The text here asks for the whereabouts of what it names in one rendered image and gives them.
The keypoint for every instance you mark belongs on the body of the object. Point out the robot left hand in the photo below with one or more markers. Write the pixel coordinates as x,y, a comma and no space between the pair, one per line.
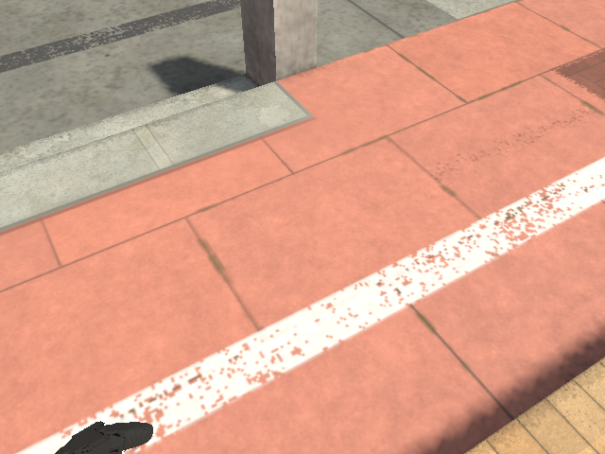
109,439

